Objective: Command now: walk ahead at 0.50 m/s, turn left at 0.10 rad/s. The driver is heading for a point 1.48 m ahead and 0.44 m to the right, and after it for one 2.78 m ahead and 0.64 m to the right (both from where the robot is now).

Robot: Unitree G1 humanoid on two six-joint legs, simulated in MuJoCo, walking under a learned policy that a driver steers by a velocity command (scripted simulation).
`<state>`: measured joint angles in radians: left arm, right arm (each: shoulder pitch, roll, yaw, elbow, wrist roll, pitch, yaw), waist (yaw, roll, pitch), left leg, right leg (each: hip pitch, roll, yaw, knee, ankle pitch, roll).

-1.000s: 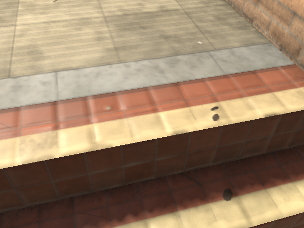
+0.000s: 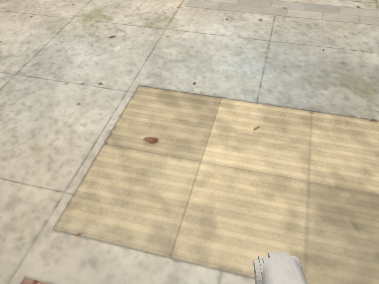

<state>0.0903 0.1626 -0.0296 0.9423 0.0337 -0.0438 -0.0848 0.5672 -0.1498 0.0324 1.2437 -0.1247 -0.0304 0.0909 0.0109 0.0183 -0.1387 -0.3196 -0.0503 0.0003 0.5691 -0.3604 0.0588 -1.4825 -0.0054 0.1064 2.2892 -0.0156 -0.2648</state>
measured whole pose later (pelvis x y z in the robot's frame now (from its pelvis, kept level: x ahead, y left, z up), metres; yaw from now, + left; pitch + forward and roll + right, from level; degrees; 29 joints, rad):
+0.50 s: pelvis +0.26 -0.04 +0.20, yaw +1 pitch +6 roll -1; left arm 0.45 0.13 -0.02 1.13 0.09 -0.11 -0.03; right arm 0.05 -0.22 -0.02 0.89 -0.06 -0.10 0.07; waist 0.03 0.03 -0.15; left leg -1.12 0.05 -0.10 1.49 0.04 0.12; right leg -0.28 0.08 -0.07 0.58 -0.41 -0.09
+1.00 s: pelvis +0.55 +0.02 +0.22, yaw -8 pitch +4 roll +3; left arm 0.25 0.17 0.06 0.98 -0.01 -0.08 -0.03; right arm 0.30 -0.15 -0.07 1.03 -0.02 -0.09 -0.02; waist -0.02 -0.03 -0.07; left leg -0.23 -0.02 0.21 0.34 -0.19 0.05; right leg -0.73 -0.09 0.06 1.33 -0.24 -0.09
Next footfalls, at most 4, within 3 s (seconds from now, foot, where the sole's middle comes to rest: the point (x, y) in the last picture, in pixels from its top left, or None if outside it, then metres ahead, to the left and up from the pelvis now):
0.14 right None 0.23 -0.11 -0.56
0.76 left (170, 245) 0.60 0.11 -0.56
1.30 right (257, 184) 0.84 -0.19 -0.56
1.76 left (233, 121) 1.17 -0.13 -0.56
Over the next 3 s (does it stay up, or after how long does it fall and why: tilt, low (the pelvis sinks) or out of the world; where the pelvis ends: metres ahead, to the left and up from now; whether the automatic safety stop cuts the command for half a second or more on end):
stays up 1.51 -0.48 0.22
